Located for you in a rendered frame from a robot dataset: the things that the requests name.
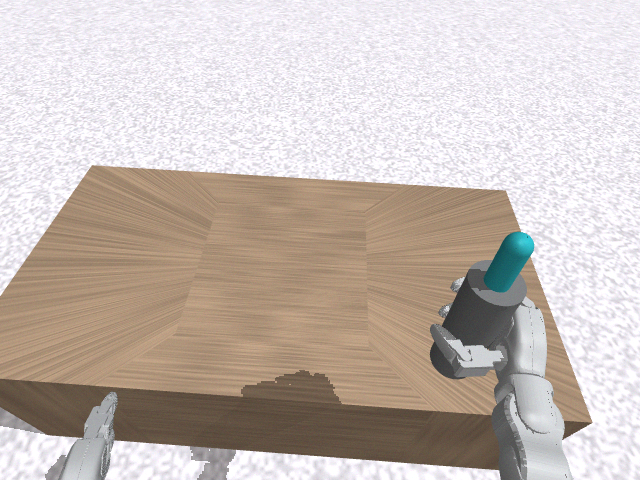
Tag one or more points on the left robot hand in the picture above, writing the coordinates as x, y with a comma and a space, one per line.
89, 457

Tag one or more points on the right robot arm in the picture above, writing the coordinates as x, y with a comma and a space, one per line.
529, 428

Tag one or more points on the bottle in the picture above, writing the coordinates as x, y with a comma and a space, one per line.
488, 297

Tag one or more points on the right robot hand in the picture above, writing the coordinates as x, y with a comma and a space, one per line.
521, 346

